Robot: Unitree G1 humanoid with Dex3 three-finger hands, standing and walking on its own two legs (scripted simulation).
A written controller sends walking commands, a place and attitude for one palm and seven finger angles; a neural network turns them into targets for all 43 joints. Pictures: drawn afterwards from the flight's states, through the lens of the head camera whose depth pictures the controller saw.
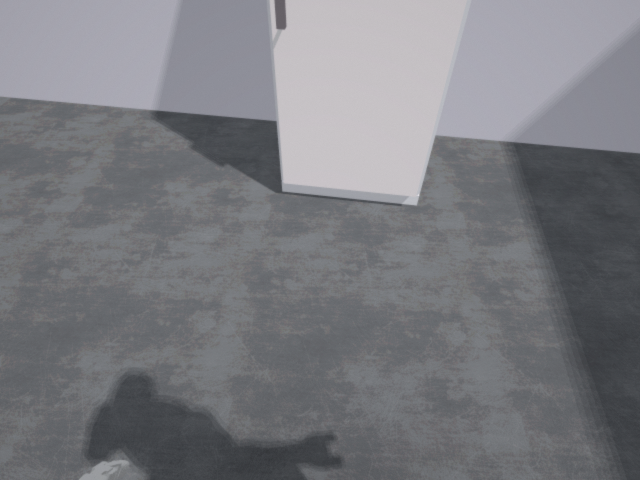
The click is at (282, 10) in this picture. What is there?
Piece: fridge door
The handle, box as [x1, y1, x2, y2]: [274, 0, 286, 29]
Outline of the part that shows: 274,0 276,28 284,29 286,26 284,0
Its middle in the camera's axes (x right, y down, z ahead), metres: -0.12 -0.83 +1.10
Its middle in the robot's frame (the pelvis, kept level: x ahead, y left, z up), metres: +1.40 +0.20 +0.22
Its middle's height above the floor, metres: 0.99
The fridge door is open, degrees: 0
